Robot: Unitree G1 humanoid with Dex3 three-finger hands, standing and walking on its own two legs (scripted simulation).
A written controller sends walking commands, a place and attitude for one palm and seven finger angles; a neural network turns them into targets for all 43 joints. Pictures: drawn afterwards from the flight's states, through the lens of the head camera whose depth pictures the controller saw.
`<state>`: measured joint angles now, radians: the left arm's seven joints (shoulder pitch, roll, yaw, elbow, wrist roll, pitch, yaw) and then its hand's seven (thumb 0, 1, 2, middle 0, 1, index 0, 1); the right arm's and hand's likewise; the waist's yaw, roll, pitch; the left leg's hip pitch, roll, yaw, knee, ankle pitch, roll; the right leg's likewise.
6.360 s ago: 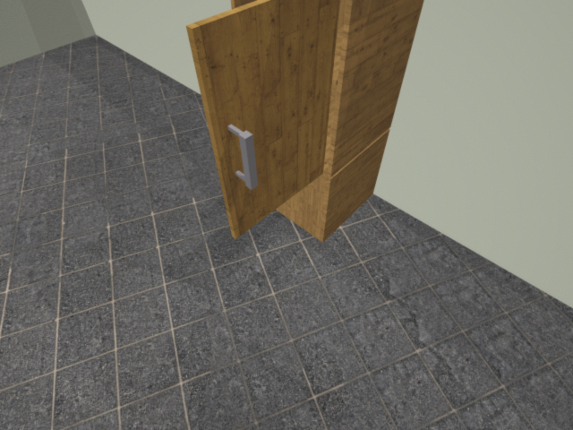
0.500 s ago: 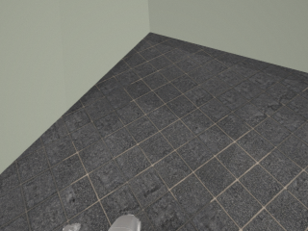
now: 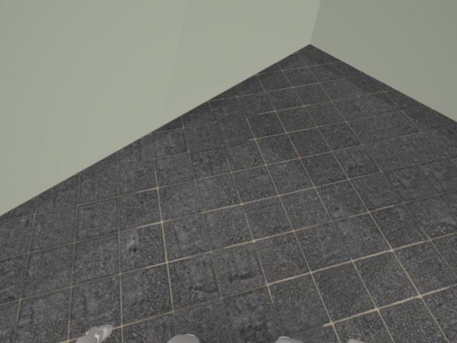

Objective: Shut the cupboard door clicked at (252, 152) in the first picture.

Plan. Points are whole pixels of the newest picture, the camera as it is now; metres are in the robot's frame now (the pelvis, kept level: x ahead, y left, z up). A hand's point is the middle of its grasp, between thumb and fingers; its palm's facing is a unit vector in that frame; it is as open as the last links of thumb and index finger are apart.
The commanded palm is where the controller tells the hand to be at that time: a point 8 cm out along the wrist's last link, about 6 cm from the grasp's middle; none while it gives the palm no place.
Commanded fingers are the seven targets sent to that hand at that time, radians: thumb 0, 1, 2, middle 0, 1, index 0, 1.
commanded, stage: walk to a spot facing it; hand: left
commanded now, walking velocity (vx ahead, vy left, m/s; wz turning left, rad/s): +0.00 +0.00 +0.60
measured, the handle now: out of the picture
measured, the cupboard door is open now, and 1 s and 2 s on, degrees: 88 88 88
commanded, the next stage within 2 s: none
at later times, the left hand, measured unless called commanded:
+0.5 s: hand out of the picture +0.03 +0.21 -0.17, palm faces +0.33 -0.92 -0.24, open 7.4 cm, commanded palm none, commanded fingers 0.00 0.90 0.90 -0.20 -0.30 -0.20 -0.30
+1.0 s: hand out of the picture -0.05 +0.13 -0.17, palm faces +0.61 -0.76 -0.22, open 7.4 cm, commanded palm none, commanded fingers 0.00 0.90 0.90 -0.20 -0.30 -0.20 -0.30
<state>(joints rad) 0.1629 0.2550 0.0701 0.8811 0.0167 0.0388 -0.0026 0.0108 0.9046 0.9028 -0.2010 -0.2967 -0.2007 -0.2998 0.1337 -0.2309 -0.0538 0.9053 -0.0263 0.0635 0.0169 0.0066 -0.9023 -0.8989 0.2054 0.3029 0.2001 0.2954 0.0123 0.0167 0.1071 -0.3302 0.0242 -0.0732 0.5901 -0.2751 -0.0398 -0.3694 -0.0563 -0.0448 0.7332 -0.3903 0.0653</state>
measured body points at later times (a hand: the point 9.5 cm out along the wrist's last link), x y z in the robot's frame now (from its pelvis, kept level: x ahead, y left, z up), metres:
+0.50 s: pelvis +0.00 -0.02 +0.00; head +0.05 +0.02 +0.45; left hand +0.01 +0.26 -0.15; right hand +0.16 -0.24 -0.13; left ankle -0.01 +0.10 -0.73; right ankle +0.03 -0.16 -0.66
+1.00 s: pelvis +0.02 -0.06 +0.00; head +0.06 -0.01 +0.45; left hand -0.08 +0.17 -0.15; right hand +0.27 -0.20 -0.13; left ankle -0.05 +0.04 -0.72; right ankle +0.06 -0.16 -0.73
